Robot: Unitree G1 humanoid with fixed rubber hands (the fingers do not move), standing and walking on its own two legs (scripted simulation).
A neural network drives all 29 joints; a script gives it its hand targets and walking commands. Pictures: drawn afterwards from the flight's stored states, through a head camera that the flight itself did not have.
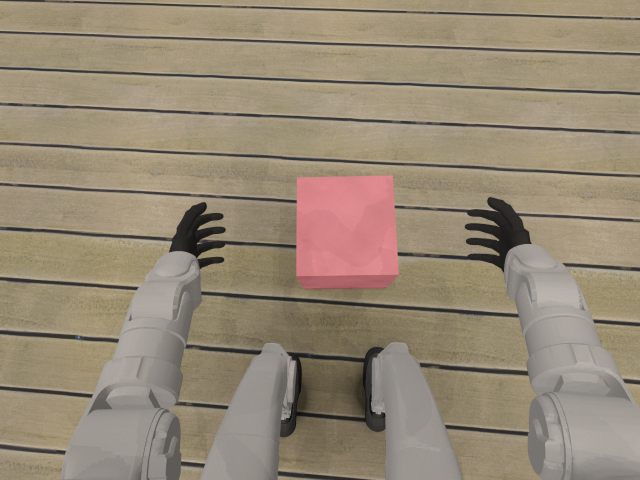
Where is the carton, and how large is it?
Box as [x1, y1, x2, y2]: [296, 175, 398, 288]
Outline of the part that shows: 392,175 297,178 296,276 304,288 386,287 398,274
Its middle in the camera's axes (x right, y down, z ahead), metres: +0.06 +0.00 +1.01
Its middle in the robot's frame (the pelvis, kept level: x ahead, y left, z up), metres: +0.51 -0.01 -0.57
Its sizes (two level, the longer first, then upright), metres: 0.240 0.230 0.232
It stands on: the floor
